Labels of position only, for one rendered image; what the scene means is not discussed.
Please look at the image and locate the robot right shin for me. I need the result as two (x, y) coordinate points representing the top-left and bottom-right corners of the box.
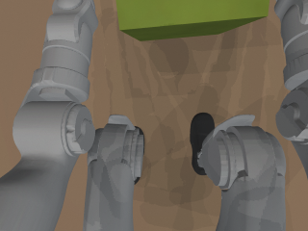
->
(197, 114), (287, 180)

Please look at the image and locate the right robot forearm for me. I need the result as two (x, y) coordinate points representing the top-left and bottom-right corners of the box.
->
(274, 0), (308, 91)

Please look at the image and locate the carton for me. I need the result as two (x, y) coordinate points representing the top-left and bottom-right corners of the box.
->
(115, 0), (270, 41)

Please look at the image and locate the robot right upper arm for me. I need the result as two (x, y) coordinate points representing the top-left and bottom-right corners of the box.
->
(275, 85), (308, 180)

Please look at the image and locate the left robot forearm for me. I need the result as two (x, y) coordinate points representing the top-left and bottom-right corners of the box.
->
(13, 0), (99, 140)

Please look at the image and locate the robot left upper arm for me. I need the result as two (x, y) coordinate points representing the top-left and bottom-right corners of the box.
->
(0, 101), (95, 231)

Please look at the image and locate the robot right thigh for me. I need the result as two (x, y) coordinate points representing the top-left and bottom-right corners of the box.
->
(208, 126), (286, 231)

